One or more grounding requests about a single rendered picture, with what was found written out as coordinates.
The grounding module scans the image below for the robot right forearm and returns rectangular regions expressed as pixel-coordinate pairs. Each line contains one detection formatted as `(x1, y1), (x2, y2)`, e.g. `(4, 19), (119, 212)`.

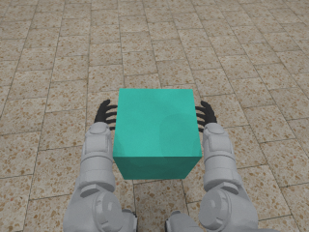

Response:
(202, 123), (252, 203)

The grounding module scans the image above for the left robot hand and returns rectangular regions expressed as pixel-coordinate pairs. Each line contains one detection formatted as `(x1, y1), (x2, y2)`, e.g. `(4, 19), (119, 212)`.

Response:
(94, 99), (118, 131)

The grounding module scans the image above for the robot left forearm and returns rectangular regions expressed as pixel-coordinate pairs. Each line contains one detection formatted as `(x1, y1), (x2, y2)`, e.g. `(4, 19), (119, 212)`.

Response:
(63, 122), (116, 232)

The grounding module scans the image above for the right robot shin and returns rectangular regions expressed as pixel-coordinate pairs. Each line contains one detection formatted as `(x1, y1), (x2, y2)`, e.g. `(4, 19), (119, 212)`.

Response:
(171, 210), (181, 216)

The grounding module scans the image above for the right robot thigh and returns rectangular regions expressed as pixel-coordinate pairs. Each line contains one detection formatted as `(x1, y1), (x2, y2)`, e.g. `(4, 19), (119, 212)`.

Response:
(166, 213), (204, 232)

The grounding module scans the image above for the right robot upper arm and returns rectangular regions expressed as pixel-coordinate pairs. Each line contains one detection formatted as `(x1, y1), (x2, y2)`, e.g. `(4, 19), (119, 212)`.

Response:
(198, 188), (281, 232)

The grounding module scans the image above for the carton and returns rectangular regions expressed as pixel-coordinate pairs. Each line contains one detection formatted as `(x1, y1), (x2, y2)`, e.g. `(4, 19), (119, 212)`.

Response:
(112, 88), (203, 180)

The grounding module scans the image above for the left robot upper arm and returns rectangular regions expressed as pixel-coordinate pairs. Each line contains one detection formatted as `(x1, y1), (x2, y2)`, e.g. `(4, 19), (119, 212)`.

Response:
(63, 190), (125, 232)

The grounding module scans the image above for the right robot hand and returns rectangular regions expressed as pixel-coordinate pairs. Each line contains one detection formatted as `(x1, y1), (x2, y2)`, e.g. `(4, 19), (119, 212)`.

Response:
(195, 101), (217, 132)

